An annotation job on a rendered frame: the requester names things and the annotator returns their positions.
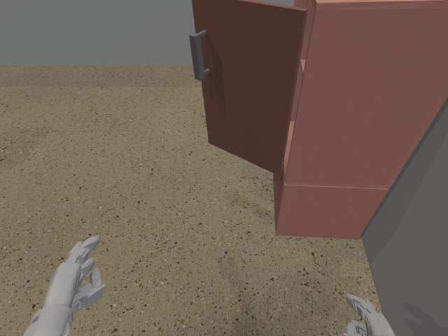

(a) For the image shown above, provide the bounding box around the cupboard door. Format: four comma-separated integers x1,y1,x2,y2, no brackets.
192,0,308,176

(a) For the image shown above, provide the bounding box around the handle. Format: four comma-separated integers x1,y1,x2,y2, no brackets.
189,30,210,81

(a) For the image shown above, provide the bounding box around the robot left forearm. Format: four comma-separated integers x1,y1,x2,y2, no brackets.
23,304,74,336

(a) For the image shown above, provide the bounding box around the left robot hand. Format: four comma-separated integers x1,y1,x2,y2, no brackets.
42,235,105,314

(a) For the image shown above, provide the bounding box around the right robot hand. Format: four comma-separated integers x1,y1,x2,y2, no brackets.
343,294,395,336

